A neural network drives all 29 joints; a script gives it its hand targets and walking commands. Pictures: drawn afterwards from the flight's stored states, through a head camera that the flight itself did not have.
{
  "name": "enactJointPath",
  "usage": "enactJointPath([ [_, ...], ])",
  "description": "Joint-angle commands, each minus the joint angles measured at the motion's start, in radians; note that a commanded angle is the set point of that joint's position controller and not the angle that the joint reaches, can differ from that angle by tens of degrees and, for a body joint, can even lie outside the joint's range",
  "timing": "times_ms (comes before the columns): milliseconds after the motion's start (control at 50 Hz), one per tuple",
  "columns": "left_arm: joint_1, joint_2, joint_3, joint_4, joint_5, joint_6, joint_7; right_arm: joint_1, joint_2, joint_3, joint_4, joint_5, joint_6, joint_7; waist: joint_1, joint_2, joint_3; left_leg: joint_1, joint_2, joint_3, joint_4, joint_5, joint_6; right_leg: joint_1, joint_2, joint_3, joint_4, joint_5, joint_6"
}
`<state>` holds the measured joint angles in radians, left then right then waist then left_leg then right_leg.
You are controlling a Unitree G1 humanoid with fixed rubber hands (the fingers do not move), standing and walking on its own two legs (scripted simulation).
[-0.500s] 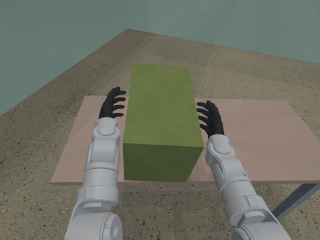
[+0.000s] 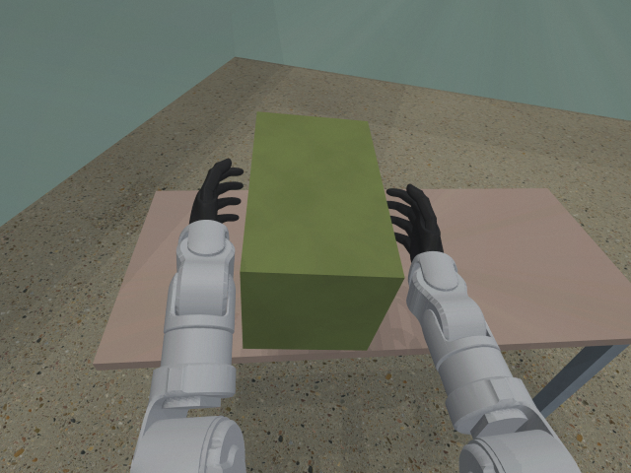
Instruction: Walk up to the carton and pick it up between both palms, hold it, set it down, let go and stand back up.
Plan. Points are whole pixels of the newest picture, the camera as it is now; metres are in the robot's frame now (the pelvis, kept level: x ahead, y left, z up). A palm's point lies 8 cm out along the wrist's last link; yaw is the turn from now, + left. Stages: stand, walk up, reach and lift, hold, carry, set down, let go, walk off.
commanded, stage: reach and lift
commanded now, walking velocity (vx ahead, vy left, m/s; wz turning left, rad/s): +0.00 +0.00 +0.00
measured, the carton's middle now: (309, 226) +0.45 +0.02 +0.09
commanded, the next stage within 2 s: hold in 0.70 s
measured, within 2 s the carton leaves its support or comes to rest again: neither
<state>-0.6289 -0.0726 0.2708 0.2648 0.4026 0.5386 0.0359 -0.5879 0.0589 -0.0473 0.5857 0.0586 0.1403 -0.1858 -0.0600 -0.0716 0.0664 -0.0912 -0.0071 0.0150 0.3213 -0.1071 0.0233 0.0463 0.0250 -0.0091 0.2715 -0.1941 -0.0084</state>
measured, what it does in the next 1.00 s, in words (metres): stands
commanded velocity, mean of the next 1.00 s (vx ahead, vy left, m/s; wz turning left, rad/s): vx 0.00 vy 0.00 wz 0.00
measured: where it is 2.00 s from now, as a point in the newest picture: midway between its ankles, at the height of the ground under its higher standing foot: outside the picture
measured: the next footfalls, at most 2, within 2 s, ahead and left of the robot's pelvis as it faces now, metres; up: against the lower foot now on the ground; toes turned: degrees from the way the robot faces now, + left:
none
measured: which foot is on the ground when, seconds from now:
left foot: down 0.00-1.00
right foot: down 0.00-1.00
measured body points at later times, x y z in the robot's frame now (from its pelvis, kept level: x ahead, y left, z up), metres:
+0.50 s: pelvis +0.00 -0.01 +0.00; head -0.03 +0.03 +0.45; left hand +0.38 +0.15 +0.18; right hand +0.37 -0.12 +0.15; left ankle +0.05 +0.10 -0.75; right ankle -0.02 -0.11 -0.75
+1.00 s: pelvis -0.01 -0.01 +0.00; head -0.05 +0.03 +0.44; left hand +0.36 +0.15 +0.19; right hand +0.35 -0.12 +0.17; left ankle +0.05 +0.10 -0.75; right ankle -0.02 -0.11 -0.75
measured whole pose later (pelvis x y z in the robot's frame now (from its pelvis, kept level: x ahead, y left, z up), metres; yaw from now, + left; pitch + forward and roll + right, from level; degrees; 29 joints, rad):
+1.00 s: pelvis -0.01 -0.01 +0.00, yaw +1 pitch -12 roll -1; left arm -0.59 -0.06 0.26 0.06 0.43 0.73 -0.02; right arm -0.58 0.05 0.03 0.46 0.15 0.26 -0.23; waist -0.09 -0.09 0.10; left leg 0.00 -0.01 0.00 0.32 -0.11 0.01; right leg 0.14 0.03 -0.03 0.28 -0.21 -0.02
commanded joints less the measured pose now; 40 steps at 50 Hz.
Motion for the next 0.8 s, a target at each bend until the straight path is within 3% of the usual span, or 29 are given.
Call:
enactJointPath([
  [0, -0.45, -0.601, -0.455, -0.07, -0.155, -0.016, -0.18, -0.768, 0.439, 0.313, -0.32, 0.04, -0.104, 0.091, -0.029, 0.101, -0.447, 0.377, 0.015, 0.014, 0.026, 0.199, -0.028, -0.156, 0.004, -0.086, -0.06, 0.196, 0.043],
  [40, -0.429, -0.603, -0.463, -0.077, -0.16, -0.012, -0.18, -0.781, 0.444, 0.343, -0.373, 0.067, -0.105, 0.083, -0.026, 0.095, -0.469, 0.382, 0.012, 0.006, 0.041, 0.254, -0.029, -0.138, 0.003, -0.084, -0.053, 0.263, 0.051],
  [60, -0.37, -0.563, -0.442, -0.121, -0.136, -0.003, -0.173, -0.679, 0.439, 0.365, -0.299, 0.076, -0.078, 0.071, -0.036, 0.083, -0.44, 0.437, 0.018, 0.0, 0.052, 0.31, -0.041, -0.073, 0.029, -0.085, -0.032, 0.31, 0.057],
  [80, -0.378, -0.568, -0.456, -0.154, -0.146, 0.01, -0.18, -0.692, 0.428, 0.38, -0.328, 0.088, -0.072, 0.065, -0.03, 0.097, -0.421, 0.405, 0.01, 0.002, 0.05, 0.318, -0.051, -0.083, 0.021, -0.086, -0.04, 0.287, 0.06],
  [220, -0.435, -0.562, -0.5, -0.184, -0.163, 0.031, -0.175, -0.738, 0.436, 0.37, -0.389, 0.09, -0.057, 0.067, -0.037, 0.122, -0.395, 0.384, 0.018, -0.001, 0.036, 0.235, -0.052, -0.129, 0.018, -0.096, -0.052, 0.191, 0.049],
  [340, -0.455, -0.562, -0.474, -0.155, -0.159, 0.046, -0.177, -0.757, 0.439, 0.346, -0.365, 0.078, -0.04, 0.07, -0.036, 0.11, -0.379, 0.365, 0.018, 0.004, 0.012, 0.147, -0.032, -0.138, 0.009, -0.091, -0.055, 0.149, 0.054],
  [660, -0.496, -0.528, -0.381, -0.104, -0.124, 0.062, -0.213, -0.798, 0.439, 0.328, -0.315, 0.08, -0.041, 0.063, -0.03, 0.079, -0.371, 0.348, 0.002, 0.025, -0.002, 0.13, -0.007, -0.085, 0.003, -0.087, -0.051, 0.214, 0.07],
  [780, -0.453, -0.546, -0.472, -0.243, -0.163, 0.086, -0.2, -0.774, 0.461, 0.429, -0.427, 0.145, -0.024, 0.034, -0.05, 0.099, -0.458, 0.404, -0.006, 0.004, 0.058, 0.312, -0.032, -0.026, 0.011, -0.082, -0.028, 0.35, 0.075],
])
